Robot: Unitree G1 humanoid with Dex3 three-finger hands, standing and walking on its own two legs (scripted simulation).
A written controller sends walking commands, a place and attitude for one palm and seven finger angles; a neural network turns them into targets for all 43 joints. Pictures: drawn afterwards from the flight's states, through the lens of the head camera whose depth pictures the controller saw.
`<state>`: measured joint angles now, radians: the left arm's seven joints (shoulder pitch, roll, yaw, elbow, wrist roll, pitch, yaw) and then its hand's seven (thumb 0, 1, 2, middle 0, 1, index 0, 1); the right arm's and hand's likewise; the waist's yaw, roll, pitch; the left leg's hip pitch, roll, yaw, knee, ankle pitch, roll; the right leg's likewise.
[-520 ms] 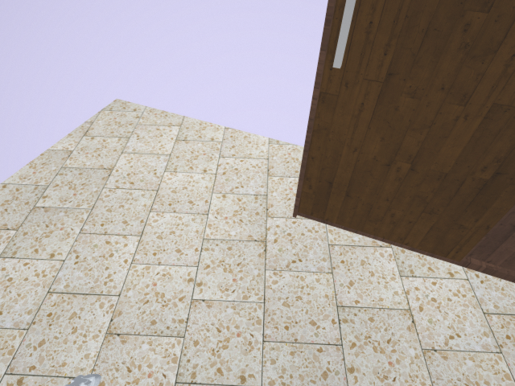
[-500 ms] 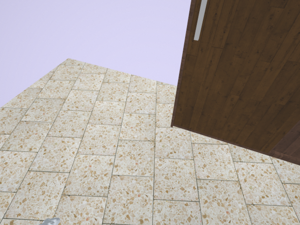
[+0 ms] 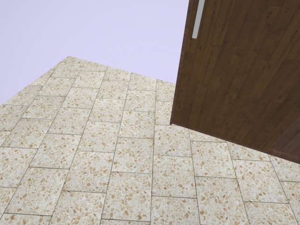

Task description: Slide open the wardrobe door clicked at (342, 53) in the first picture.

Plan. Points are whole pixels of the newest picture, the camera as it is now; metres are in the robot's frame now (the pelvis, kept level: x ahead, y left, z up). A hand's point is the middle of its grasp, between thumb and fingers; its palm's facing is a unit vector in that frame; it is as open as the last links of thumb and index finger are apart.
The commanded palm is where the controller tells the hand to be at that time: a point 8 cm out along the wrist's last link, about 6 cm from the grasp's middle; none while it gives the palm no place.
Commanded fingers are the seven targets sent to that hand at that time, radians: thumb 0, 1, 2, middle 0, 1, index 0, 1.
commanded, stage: stand and wait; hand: left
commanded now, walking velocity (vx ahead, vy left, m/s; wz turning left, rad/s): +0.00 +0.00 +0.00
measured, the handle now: (201, 6) +1.00 -0.18 +0.19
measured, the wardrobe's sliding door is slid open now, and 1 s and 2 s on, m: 0.00 0.00 0.00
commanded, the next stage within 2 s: look at it before walking up in 0.30 s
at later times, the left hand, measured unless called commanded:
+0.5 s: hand out of the picture +0.08 +0.24 -0.15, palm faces -0.03 -0.94 -0.33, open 7.4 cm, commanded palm none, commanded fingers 0.00 0.90 0.90 -0.20 -0.30 -0.20 -0.30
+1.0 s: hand out of the picture +0.08 +0.24 -0.15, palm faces -0.02 -0.94 -0.33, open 7.4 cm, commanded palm none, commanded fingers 0.00 0.90 0.90 -0.20 -0.30 -0.20 -0.30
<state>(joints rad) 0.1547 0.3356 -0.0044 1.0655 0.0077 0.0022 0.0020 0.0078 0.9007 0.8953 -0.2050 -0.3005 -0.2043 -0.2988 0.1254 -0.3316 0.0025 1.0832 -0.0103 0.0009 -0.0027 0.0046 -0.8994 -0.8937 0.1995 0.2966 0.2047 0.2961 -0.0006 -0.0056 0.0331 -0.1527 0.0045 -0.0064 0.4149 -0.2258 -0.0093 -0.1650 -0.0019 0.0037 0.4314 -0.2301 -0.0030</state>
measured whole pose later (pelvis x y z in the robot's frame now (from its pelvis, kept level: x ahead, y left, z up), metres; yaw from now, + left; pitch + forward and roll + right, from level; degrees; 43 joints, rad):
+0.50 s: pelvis -0.01 -0.01 +0.00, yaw +0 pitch -2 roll +0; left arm 0.13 0.34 0.00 1.08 0.01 0.00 0.00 0.01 0.90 0.90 -0.20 -0.30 -0.20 -0.30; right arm 0.13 -0.33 0.01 1.11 -0.01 0.00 0.00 0.00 -0.90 -0.89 0.20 0.30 0.20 0.30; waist -0.01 0.00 0.03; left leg -0.15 0.01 -0.01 0.38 -0.20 -0.02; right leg -0.16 0.01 0.00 0.40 -0.20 -0.01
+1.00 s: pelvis +0.00 +0.00 +0.00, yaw +0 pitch -2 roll +0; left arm 0.13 0.34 0.00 1.09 0.01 0.00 0.00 0.01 0.90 0.90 -0.20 -0.30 -0.20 -0.30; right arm 0.11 -0.33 0.01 1.11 -0.01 -0.01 0.00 0.00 -0.90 -0.89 0.20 0.30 0.20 0.30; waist 0.00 0.00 0.04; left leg -0.13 0.01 -0.01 0.37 -0.20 -0.02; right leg -0.14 0.01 0.00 0.38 -0.20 -0.01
